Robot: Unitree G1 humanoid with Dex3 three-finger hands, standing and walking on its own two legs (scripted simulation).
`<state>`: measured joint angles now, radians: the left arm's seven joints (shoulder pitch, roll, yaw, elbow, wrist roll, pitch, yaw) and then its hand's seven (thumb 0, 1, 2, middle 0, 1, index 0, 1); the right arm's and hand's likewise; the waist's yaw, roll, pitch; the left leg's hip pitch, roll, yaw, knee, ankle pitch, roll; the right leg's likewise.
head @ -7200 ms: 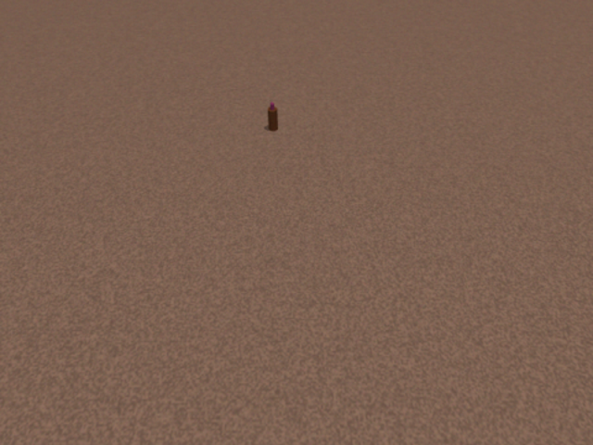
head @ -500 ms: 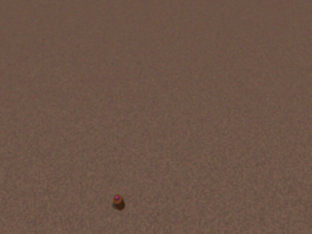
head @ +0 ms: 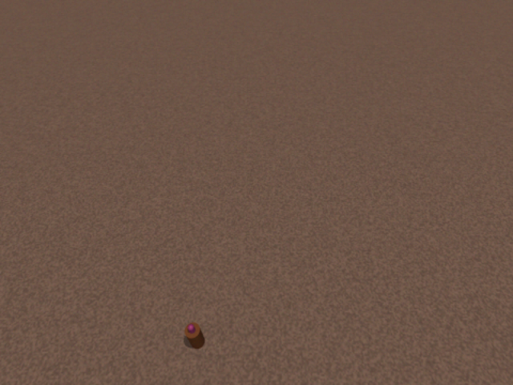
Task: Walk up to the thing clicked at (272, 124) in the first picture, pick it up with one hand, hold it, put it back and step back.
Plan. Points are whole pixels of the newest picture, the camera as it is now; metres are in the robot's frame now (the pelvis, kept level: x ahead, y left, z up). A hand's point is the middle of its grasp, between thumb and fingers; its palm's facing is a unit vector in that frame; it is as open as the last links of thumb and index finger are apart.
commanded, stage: stand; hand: left
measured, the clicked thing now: (194, 334) +0.41 +0.24 -0.70
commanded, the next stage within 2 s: go down in 0.80 s
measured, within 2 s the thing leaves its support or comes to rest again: neither
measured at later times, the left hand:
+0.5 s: hand out of the picture +0.08 +0.25 -0.16, palm faces -0.03 -0.94 -0.35, open 7.4 cm
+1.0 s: hand out of the picture +0.11 +0.25 -0.15, palm faces +0.04 -0.94 -0.34, open 8.0 cm
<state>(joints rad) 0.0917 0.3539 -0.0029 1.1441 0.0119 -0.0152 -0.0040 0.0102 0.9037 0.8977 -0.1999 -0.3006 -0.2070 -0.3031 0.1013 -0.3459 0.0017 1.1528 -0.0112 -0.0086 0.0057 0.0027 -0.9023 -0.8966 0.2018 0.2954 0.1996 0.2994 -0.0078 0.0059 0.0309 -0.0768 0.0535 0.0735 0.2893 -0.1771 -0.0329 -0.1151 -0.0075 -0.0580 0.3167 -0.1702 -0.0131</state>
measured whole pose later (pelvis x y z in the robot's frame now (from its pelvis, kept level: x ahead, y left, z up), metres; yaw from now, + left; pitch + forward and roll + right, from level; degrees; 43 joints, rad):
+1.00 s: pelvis +0.00 +0.00 +0.00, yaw +1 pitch +1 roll +0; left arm 0.05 0.33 0.06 1.09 0.00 -0.03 0.01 0.01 0.83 0.83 -0.15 -0.24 -0.16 -0.24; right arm 0.18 -0.33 0.00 0.98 0.04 -0.03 -0.03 0.00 -0.93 -0.90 0.20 0.29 0.20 0.30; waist -0.01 0.01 0.05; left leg -0.18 0.05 0.05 0.38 -0.21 -0.02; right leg -0.20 -0.02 -0.08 0.39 -0.20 -0.01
